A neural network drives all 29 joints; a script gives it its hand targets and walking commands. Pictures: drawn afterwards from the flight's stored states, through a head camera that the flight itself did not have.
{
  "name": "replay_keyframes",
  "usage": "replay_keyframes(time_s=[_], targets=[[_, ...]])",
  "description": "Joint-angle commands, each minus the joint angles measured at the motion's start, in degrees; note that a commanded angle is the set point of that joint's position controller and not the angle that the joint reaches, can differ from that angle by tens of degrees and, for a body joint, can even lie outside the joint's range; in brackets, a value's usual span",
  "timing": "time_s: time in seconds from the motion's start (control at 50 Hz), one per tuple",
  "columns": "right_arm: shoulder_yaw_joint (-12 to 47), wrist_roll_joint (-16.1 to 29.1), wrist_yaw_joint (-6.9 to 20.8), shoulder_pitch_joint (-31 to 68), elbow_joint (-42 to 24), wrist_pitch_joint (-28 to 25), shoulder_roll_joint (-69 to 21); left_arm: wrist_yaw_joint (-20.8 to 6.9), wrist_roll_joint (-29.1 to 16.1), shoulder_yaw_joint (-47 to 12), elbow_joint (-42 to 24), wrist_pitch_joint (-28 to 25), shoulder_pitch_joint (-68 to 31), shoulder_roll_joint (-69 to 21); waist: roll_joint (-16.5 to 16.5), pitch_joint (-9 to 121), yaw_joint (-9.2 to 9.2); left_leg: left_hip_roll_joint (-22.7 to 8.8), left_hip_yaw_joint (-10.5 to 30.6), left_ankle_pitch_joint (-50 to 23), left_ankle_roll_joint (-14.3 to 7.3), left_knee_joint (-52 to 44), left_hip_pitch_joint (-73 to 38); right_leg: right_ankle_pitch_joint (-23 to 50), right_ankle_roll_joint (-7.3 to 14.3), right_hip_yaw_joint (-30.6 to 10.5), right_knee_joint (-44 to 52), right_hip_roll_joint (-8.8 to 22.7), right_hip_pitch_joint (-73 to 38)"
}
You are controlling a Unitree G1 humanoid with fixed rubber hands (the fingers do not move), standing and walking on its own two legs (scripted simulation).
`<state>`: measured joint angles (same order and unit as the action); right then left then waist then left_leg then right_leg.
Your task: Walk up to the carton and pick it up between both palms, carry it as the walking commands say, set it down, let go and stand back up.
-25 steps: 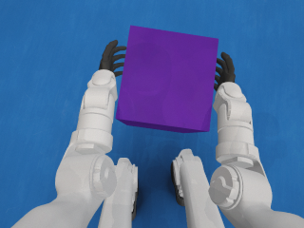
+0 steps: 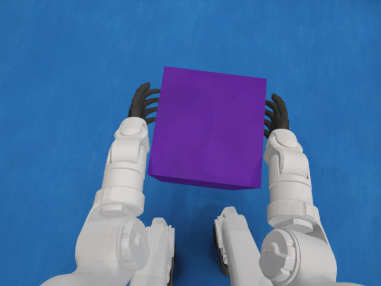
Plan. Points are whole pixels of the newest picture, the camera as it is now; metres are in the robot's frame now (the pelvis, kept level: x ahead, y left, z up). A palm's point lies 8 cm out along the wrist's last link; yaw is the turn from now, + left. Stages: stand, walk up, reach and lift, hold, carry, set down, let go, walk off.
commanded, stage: reach and lift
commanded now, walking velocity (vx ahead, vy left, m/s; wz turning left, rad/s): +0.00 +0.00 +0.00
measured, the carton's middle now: (204, 139) +0.44 -0.05 -0.12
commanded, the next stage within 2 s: none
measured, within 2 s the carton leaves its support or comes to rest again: neither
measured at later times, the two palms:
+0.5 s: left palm (130, 114) +0.45 +0.09 +0.03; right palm (295, 128) +0.40 -0.19 +0.03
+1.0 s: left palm (117, 108) +0.42 +0.10 +0.10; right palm (321, 124) +0.38 -0.19 +0.10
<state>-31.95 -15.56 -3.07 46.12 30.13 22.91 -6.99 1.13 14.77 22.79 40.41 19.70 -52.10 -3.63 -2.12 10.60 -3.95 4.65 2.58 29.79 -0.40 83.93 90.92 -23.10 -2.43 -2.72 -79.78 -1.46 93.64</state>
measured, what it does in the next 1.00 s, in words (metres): rises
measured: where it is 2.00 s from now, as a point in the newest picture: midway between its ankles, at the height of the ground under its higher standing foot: (196, 266)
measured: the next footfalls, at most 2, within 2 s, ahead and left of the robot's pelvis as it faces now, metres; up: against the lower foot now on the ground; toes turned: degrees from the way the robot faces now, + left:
none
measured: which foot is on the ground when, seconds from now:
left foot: down 0.00-1.00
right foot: down 0.00-1.00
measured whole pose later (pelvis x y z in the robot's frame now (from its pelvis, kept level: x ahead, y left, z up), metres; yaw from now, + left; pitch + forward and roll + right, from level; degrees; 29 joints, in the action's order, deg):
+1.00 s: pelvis +0.04 +0.00 +0.13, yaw +0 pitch +21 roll +0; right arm -27.4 -18.8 -1.1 27.8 21.7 22.9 -12.6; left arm -2.0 18.0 21.6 30.9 19.4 -32.5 -9.6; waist -1.5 5.2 -4.3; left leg 3.5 3.4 19.5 -0.7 48.2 50.0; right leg -13.9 -1.5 -3.6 -45.4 -0.9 53.0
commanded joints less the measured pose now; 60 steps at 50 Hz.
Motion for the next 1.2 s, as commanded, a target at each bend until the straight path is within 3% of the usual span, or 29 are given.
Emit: replay_keyframes(time_s=[0.0, 0.64, 1.18], targets=[[35.40, 10.04, 16.15, 39.03, 3.63, -1.17, -57.67, -13.43, -7.81, -27.78, 4.27, -0.41, -30.53, -60.84, -0.91, 48.77, -1.75, 5.78, -1.36, -12.66, 0.38, -13.38, -22.32, 13.76, 0.39, 5.32, 6.79, -7.64, -36.41], [39.56, 7.44, 17.30, 21.23, -0.56, -1.74, -59.92, -15.21, -4.99, -30.76, -0.87, -1.47, -14.76, -62.04, 0.15, 36.66, -1.15, 3.79, 1.03, -19.90, -0.53, -33.01, -42.42, 21.18, 0.99, 1.92, 26.29, -6.19, -56.93], [43.58, 7.11, 17.17, 9.01, -4.56, 0.45, -60.17, -16.44, -4.78, -33.91, -6.44, 0.99, -4.21, -61.18, 1.16, 25.58, -1.25, 2.40, 2.34, -24.27, -1.15, -49.58, -60.62, 26.66, 1.15, 0.27, 43.05, -4.30, -76.72]])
